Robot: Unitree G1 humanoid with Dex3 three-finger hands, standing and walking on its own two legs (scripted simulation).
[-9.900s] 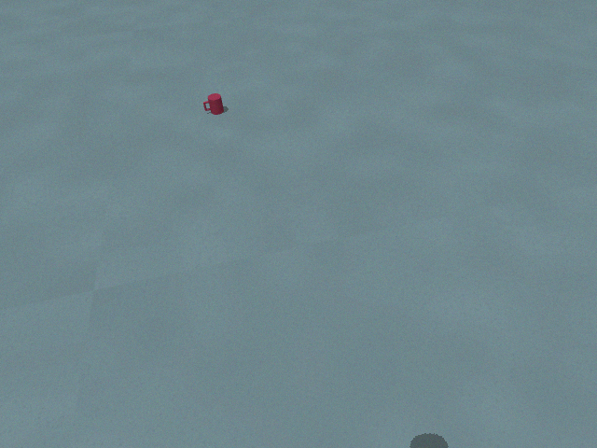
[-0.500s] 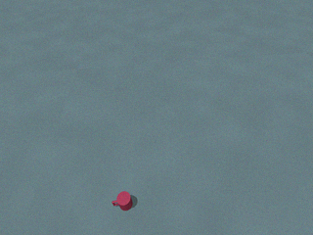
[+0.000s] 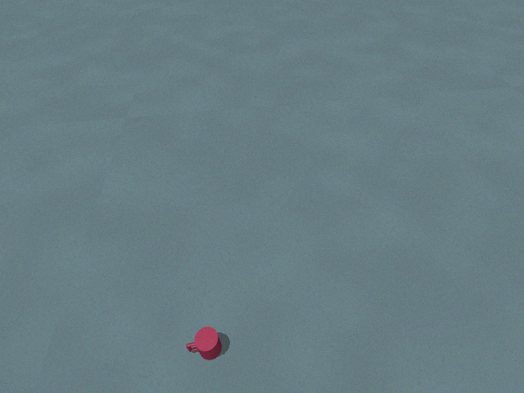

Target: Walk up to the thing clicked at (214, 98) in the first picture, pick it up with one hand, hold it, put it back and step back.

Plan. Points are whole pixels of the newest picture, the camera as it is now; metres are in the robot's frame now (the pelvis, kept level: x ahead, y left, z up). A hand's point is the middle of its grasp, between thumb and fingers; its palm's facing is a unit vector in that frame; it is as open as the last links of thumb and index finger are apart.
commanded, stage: walk up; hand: left
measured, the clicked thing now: (203, 344) +0.43 +0.25 -0.72
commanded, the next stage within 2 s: stand in 0.74 s
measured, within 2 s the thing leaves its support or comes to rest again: neither
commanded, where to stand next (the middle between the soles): +0.06 +0.00 m, yaw +0 degrees
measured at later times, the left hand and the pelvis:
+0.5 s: hand out of the picture +0.06 +0.27 -0.15, palm faces +0.00 -0.93 -0.36, open 7.4 cm; pelvis -0.01 +0.01 +0.00, yaw +0 degrees
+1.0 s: hand out of the picture +0.06 +0.26 -0.15, palm faces -0.02 -0.94 -0.34, open 7.4 cm; pelvis -0.02 +0.01 +0.01, yaw +0 degrees
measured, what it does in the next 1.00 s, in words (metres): stands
